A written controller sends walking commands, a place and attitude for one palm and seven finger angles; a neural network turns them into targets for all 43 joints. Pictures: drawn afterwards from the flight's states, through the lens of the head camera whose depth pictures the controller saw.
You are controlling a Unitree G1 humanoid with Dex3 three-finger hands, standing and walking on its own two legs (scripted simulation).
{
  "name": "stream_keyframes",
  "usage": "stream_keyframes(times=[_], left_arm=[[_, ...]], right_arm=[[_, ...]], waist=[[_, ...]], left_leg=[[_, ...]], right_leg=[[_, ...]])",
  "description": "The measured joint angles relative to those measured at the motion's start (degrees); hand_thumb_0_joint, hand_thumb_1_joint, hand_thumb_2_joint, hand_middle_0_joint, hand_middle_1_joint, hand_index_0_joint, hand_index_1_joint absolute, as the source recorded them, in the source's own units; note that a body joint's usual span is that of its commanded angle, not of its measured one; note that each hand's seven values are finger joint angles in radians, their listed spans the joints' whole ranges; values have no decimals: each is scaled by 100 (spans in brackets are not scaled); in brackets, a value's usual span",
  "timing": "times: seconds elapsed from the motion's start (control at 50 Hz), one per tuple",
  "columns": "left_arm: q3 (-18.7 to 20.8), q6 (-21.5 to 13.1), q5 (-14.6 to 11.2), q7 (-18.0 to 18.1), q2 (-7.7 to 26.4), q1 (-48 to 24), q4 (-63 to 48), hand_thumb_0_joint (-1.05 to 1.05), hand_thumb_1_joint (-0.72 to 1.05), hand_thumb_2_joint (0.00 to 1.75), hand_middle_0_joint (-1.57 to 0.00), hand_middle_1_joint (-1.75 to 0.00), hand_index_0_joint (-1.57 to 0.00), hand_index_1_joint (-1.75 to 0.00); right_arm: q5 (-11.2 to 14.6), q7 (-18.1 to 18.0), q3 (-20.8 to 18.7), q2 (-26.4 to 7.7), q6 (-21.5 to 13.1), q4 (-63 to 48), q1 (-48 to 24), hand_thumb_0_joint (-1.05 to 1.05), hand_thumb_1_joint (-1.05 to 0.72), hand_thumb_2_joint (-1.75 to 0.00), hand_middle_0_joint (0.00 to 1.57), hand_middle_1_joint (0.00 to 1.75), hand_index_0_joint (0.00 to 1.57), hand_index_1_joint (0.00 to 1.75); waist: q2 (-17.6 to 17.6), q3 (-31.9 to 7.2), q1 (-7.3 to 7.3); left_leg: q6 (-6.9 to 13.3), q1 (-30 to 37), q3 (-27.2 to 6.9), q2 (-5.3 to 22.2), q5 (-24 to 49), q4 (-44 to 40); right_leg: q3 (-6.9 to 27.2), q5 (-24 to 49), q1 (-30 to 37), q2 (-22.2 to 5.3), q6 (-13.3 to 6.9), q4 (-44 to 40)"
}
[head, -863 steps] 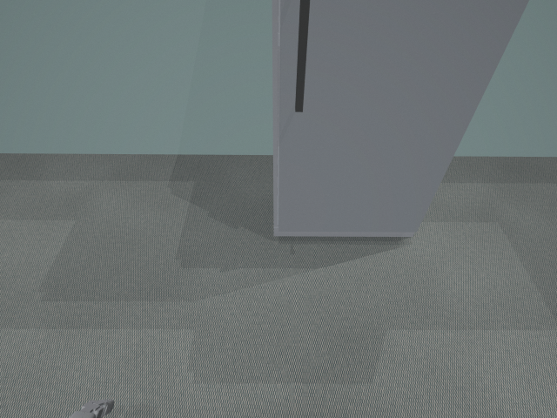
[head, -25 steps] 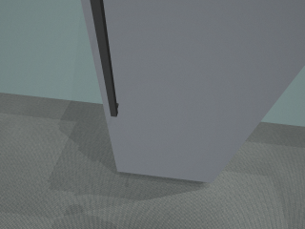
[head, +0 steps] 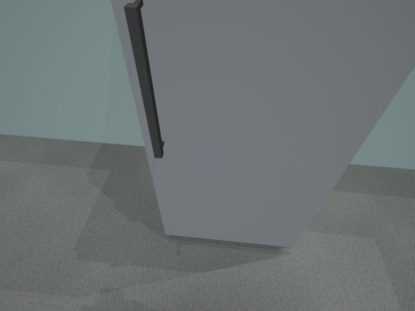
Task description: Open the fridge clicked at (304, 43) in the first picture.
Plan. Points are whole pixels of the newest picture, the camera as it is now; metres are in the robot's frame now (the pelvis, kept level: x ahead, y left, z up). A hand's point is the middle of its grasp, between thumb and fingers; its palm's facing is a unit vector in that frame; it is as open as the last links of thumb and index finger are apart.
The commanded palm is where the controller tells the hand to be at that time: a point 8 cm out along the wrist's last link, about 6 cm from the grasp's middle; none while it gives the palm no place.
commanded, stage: come to a stop and stand still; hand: left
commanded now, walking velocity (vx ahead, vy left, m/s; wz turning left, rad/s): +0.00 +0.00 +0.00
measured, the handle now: (151, 94) +0.54 +0.18 +0.14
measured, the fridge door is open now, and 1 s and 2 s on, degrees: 0 0 0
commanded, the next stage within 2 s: look again from close up in 0.06 s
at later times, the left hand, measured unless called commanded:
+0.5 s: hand out of the picture +0.04 +0.21 -0.17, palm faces +0.02 -0.97 -0.23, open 7.4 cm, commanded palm none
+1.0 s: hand out of the picture +0.03 +0.19 -0.18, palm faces +0.01 -0.98 -0.18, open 7.4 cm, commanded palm none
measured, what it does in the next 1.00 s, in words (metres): shifts its weight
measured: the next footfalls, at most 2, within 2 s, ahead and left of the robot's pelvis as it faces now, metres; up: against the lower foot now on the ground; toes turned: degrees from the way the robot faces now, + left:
none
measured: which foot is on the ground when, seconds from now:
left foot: down 0.00-1.00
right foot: down 0.00-1.00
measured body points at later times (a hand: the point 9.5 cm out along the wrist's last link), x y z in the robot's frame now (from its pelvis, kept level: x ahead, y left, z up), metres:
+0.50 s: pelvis +0.02 +0.03 +0.00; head +0.01 +0.01 +0.44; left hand +0.04 +0.26 -0.15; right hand +0.01 -0.18 -0.17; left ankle +0.03 +0.11 -0.74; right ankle +0.02 -0.09 -0.74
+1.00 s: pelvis +0.04 +0.03 +0.00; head +0.05 +0.03 +0.45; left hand +0.03 +0.25 -0.16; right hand +0.04 -0.19 -0.16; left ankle +0.03 +0.11 -0.74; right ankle +0.02 -0.09 -0.74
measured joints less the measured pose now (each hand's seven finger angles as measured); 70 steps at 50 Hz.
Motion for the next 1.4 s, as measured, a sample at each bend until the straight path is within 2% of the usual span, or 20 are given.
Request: stream_keyframes(times=[0.16,0.2,0.24,0.32,0.44,0.6,0.84,1.18,1.2,1.22,1.26,1.32,1.36,1.4], left_arm=[[2,-23,-6,6,-29,-71,-48,0,90,90,-19,-30,-20,-30],[-72,-84,23,70,-67,-88,-81,0,90,90,-20,-30,-20,-30],[-105,-99,30,64,-95,-61,-138,0,90,89,-20,-30,-20,-30],[-110,-91,13,47,-38,-99,-128,0,90,89,-20,-30,-20,-30],[-70,-72,9,53,145,-266,-231,1,91,89,-20,-30,-20,-30],[-54,-76,-4,47,241,-446,-335,0,91,90,-19,-30,-20,-30],[-87,-14,-4,25,223,-431,-196,0,91,89,-20,-30,-20,-30],[-116,-48,20,69,179,-370,-74,0,90,89,-20,-30,-20,-30],[-79,313,-219,89,197,-84,-987,1,91,89,-20,-30,-20,-30],[-8,471,-355,193,287,265,-2068,2,93,89,-20,-30,-21,-30],[24,169,-549,429,458,643,-3530,3,94,89,-20,-31,-21,-31],[10,-42,-823,500,479,547,-5100,3,91,88,-20,-33,-20,-32],[102,-514,-882,330,427,245,-5657,3,88,86,-20,-35,-20,-34],[283,-1188,-981,-51,381,-97,-5817,2,83,85,-20,-37,-20,-36]], right_arm=[[3,1,6,43,-16,41,93,0,-91,-90,20,30,20,30],[20,51,-2,-27,28,-43,55,0,-91,-90,20,30,20,30],[12,83,-42,-120,50,-179,17,0,-91,-90,20,30,20,30],[-7,85,-62,-225,-41,-355,47,0,-91,-90,20,30,20,30],[-18,38,-1,-303,-89,-389,44,1,-92,-90,20,30,20,30],[0,38,40,-407,-159,-331,-92,1,-92,-90,20,30,20,30],[19,25,50,-415,-148,-192,-330,0,-91,-90,20,30,20,30],[47,2,34,-409,-117,-82,-445,1,-92,-90,20,30,20,30],[106,-17,50,-436,-146,-334,-350,1,-92,-90,20,30,20,30],[162,-86,78,-454,-372,-598,-206,1,-93,-90,20,30,20,30],[227,-186,47,-522,-908,-903,-15,1,-93,-90,20,30,20,30],[310,-206,-40,-760,-1313,-1474,12,1,-92,-90,20,30,20,30],[255,-191,-86,-897,-1454,-1805,-164,1,-92,-90,20,30,20,30],[214,-122,-134,-929,-1495,-2136,-412,1,-92,-90,20,30,20,30]], waist=[[-9,11,-20],[107,39,-20],[225,28,-91],[279,-112,-195],[320,-258,-134],[287,-121,-82],[99,66,-43],[73,108,-13],[68,121,-37],[14,117,2],[-29,-61,19],[190,-227,-89],[318,-378,-186],[301,-549,-236]], left_leg=[[7,-44,0,-11,-40,43],[-23,-240,-43,68,-230,382],[8,-401,-105,96,-340,675],[118,-377,-61,-4,-502,802],[222,-127,58,-162,-481,542],[277,101,126,-273,-378,215],[261,263,124,-261,-398,93],[220,286,74,-203,-454,123],[215,221,60,-192,-491,215],[209,216,88,-213,-504,228],[197,138,103,-284,-511,261],[214,-58,-17,-311,-598,551],[214,-338,-63,-276,-687,836],[185,-742,-40,-224,-786,1170]], right_leg=[[2,-43,-46,-14,9,49],[-24,-41,-94,59,15,73],[-40,-106,-177,102,17,204],[10,-301,-218,-6,88,456],[131,-370,-107,-155,204,450],[204,-349,22,-249,278,309],[205,-352,193,-226,281,160],[154,-356,300,-167,265,40],[139,-368,254,-162,264,95],[168,-415,183,-187,243,219],[188,-555,7,-267,231,484],[65,-666,-88,-314,265,683],[14,-706,-303,-295,247,856],[35,-792,-720,-267,204,1187]])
